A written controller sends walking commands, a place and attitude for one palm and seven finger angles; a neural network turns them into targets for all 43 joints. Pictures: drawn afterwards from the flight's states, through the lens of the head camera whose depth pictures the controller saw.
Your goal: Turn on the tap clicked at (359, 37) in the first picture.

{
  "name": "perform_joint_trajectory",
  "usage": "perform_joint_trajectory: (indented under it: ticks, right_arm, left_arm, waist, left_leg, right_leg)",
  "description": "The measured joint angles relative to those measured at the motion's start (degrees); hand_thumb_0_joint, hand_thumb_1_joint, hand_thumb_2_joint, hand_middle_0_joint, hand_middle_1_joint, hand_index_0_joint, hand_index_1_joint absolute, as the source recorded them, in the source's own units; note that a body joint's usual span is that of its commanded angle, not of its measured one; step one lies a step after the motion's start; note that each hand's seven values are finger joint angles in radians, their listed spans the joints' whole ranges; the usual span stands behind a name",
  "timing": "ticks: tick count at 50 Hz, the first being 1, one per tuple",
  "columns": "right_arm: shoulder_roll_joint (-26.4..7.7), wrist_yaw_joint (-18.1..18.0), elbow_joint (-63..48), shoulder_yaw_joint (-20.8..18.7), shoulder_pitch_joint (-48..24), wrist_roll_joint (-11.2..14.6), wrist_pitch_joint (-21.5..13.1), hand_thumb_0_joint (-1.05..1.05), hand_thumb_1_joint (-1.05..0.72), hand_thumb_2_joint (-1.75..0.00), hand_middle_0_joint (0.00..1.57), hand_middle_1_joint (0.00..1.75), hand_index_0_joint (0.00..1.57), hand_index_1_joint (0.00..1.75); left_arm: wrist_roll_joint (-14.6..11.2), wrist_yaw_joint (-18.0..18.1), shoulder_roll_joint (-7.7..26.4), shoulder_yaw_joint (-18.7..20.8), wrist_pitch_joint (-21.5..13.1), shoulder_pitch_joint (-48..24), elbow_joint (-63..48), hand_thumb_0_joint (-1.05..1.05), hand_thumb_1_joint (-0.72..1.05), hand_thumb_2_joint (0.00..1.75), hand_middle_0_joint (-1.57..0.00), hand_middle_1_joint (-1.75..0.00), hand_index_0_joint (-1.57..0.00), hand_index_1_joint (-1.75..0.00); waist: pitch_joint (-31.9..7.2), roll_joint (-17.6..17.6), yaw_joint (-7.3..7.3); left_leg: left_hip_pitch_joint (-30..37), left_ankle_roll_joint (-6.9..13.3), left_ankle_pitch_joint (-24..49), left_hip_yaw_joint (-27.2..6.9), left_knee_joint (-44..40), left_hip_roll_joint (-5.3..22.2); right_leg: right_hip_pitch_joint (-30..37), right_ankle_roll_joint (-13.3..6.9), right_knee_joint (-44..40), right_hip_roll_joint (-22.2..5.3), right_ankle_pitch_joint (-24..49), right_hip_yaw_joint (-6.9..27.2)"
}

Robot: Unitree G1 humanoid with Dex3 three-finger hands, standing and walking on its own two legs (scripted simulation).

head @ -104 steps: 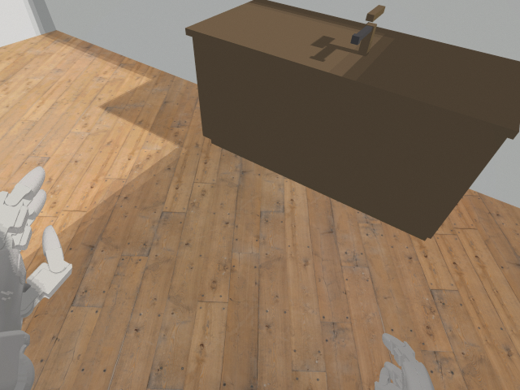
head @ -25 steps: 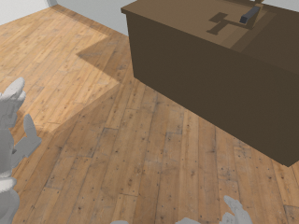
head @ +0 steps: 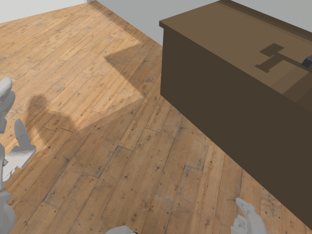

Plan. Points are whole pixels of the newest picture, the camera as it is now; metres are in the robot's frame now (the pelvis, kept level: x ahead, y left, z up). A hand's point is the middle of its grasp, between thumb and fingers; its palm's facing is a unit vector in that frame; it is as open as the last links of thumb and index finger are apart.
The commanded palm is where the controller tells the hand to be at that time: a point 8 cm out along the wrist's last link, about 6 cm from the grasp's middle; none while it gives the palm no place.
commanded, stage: walk to a spot facing it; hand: left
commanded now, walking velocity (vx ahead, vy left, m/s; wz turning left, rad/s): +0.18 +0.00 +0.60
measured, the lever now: (308, 62) +0.71 -0.50 +0.07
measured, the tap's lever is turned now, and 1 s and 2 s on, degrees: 0 0 0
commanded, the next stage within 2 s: none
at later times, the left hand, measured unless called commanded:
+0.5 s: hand (51, 142) +0.23 +0.21 +0.18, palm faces +0.67 -0.64 -0.38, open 7.4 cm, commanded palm +0.16 +0.24 +0.20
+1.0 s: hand out of the picture +0.13 +0.24 +0.21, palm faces +0.77 -0.50 -0.39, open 7.4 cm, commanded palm +0.05 +0.25 +0.20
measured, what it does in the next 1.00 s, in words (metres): walks ahead, turning left: right foot, then left foot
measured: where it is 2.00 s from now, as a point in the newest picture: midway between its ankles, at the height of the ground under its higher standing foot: outside the picture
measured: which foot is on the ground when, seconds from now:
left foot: down 0.00-0.40, up 0.42-0.78, down 0.80-1.00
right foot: up 0.00-0.38, down 0.40-0.80, up 0.82-1.00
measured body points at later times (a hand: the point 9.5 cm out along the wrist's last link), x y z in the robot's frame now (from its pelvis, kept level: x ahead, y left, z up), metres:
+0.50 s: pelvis +0.09 -0.08 +0.01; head +0.12 -0.10 +0.46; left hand +0.19 +0.24 +0.20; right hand +0.33 -0.25 -0.10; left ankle +0.04 +0.05 -0.63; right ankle +0.14 -0.17 -0.71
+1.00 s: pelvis +0.08 -0.07 +0.02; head +0.10 -0.03 +0.47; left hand +0.09 +0.26 +0.23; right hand +0.34 -0.14 -0.06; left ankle +0.04 +0.03 -0.71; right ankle +0.16 -0.20 -0.63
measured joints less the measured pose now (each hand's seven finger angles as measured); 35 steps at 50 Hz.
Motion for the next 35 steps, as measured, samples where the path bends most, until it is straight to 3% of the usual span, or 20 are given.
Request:
perform_joint_trajectory:
  ticks: [2, 4, 6, 9, 14, 19, 21, 23, 25, 27, 31, 35]
  right_arm:
    - [1.6, 0.0, 0.3, -0.2, -3.0, 0.0, -0.6, 0.01, -0.91, -0.89, 0.2, 0.3, 0.2, 0.3]
    - [3.4, 0.9, 0.8, 0.6, -5.4, 0.5, -0.7, 0.01, -0.91, -0.89, 0.2, 0.3, 0.2, 0.3]
    - [4.9, 1.9, 0.7, 1.4, -6.5, 1.1, -0.2, 0.01, -0.91, -0.89, 0.2, 0.3, 0.2, 0.3]
    - [6.1, 2.7, 0.0, 1.9, -5.8, 1.7, 0.0, 0.01, -0.9, -0.89, 0.2, 0.3, 0.2, 0.3]
    - [4.9, 2.8, 0.5, 1.4, -1.3, 2.2, -1.0, 0.01, -0.9, -0.89, 0.2, 0.3, 0.21, 0.3]
    - [2.6, 1.3, 2.1, 0.9, 1.5, 2.1, -2.4, 0.01, -0.9, -0.89, 0.2, 0.3, 0.21, 0.3]
    - [1.1, 0.7, 3.2, 0.7, 0.9, 2.0, -2.6, 0.01, -0.9, -0.89, 0.2, 0.3, 0.21, 0.3]
    - [-0.7, -0.1, 5.2, 0.3, -0.5, 1.5, -2.3, 0.01, -0.9, -0.89, 0.2, 0.3, 0.2, 0.3]
    - [-1.9, -0.4, 6.3, -0.1, -2.0, 0.9, -1.7, 0.01, -0.9, -0.89, 0.2, 0.3, 0.2, 0.3]
    - [-2.3, -0.8, 5.9, -0.5, -3.5, 0.7, -1.1, 0.01, -0.9, -0.89, 0.2, 0.3, 0.2, 0.3]
    - [-2.0, -1.6, 2.6, -1.5, -4.6, 0.8, -0.3, 0.01, -0.91, -0.89, 0.2, 0.3, 0.2, 0.3]
    - [-2.4, -1.8, -0.7, -2.2, -3.9, 0.8, 0.2, 0.01, -0.91, -0.9, 0.2, 0.3, 0.2, 0.3]
  left_arm:
    - [-0.3, -0.1, 2.0, 0.8, -0.7, -3.8, 0.2, 0.02, 0.89, 0.9, -0.21, -0.31, -0.21, -0.3]
    - [-0.3, -1.2, 4.7, 1.9, -1.0, -7.1, 1.3, 0.02, 0.89, 0.9, -0.21, -0.31, -0.21, -0.3]
    - [-0.8, -2.2, 6.7, 3.5, -0.6, -7.6, 1.1, 0.02, 0.89, 0.9, -0.21, -0.31, -0.21, -0.3]
    - [-2.0, -2.9, 8.1, 6.5, -1.2, -2.9, -1.3, 0.02, 0.89, 0.9, -0.21, -0.31, -0.21, -0.3]
    - [-3.3, -3.3, 5.6, 7.0, -1.1, 6.0, -2.3, 0.01, 0.89, 0.9, -0.21, -0.31, -0.21, -0.3]
    - [-2.4, -3.2, 1.1, 3.9, 1.5, 4.8, 2.2, 0.01, 0.89, 0.9, -0.21, -0.31, -0.21, -0.3]
    - [-1.4, -2.9, -1.4, 1.7, 2.7, 1.7, 4.3, 0.01, 0.89, 0.9, -0.2, -0.31, -0.21, -0.3]
    - [-0.9, -2.5, -3.6, -1.4, 4.4, -2.0, 6.7, 0.02, 0.89, 0.9, -0.2, -0.31, -0.21, -0.3]
    - [-0.6, -2.3, -4.7, -3.2, 5.1, -3.2, 7.9, 0.02, 0.89, 0.9, -0.21, -0.31, -0.21, -0.3]
    - [-0.5, -2.5, -4.1, -3.6, 4.6, -2.2, 7.4, 0.02, 0.89, 0.9, -0.21, -0.31, -0.21, -0.3]
    - [-0.9, -2.8, 0.5, -1.6, 2.8, 0.5, 3.8, 0.02, 0.89, 0.9, -0.21, -0.31, -0.21, -0.3]
    - [-1.8, -1.8, 3.9, 2.1, 1.2, 2.5, 0.1, 0.02, 0.89, 0.9, -0.21, -0.31, -0.22, -0.3]
  waist:
    - [1.9, 0.1, -1.84]
    - [3.4, 0.4, -3.55]
    - [3.2, 1.2, -4.78]
    - [1.9, 2.9, -5.04]
    - [-0.8, 6.4, -2.8]
    - [-1.4, 7.7, 0.37]
    - [-1.0, 8.1, 1.03]
    - [-0.4, 7.9, 0.81]
    - [-0.2, 6.8, 0.26]
    - [-0.1, 5.9, -1.17]
    - [0.0, 3.9, -3.63]
    - [-0.7, 2.9, -3.68]
  left_leg:
    - [-1.0, 2.0, -1.4, -1.6, 5.0, -0.3]
    - [-0.6, 1.8, -4.0, -3.9, 6.6, -0.5]
    - [-0.2, 1.0, -4.0, -6.1, 5.4, -0.3]
    - [0.8, 0.0, -2.7, -8.4, 1.8, 0.5]
    - [2.9, -1.9, -1.4, -12.9, -3.2, 2.0]
    - [3.2, -4.6, -3.8, -17.0, -0.3, 2.2]
    - [0.6, -4.0, -10.2, -17.9, 7.6, 1.7]
    - [-3.8, -3.9, -16.2, -17.4, 22.3, -0.3]
    - [-6.9, -4.8, -15.4, -15.0, 33.8, -1.1]
    - [-8.2, -5.7, -13.4, -13.1, 39.0, -0.6]
    - [-5.9, -6.2, -12.2, -10.1, 30.7, 1.6]
    - [-1.3, -5.8, -13.3, -7.7, 16.5, 2.8]
  right_leg:
    - [-6.4, 1.5, 16.8, 1.2, -2.1, 7.0]
    - [-12.5, 2.1, 28.5, 4.3, -2.7, 12.9]
    - [-18.2, 3.0, 32.5, 5.5, -0.7, 15.6]
    - [-23.5, 4.1, 27.1, 5.1, 4.2, 17.0]
    - [-20.8, 5.7, 7.3, 4.8, 9.0, 15.5]
    - [-10.7, 6.4, -10.5, 7.3, 12.0, 12.9]
    - [-9.2, 2.6, -12.1, 7.4, 16.5, 11.4]
    - [-8.7, 0.0, -9.7, 5.9, 13.8, 9.5]
    - [-7.5, -0.6, -10.1, 4.4, 12.5, 8.5]
    - [-6.3, -0.5, -11.9, 3.6, 13.1, 7.5]
    - [-4.9, -0.9, -14.9, 2.5, 14.2, 4.8]
    - [-5.8, -0.7, -14.6, 1.7, 13.7, 2.5]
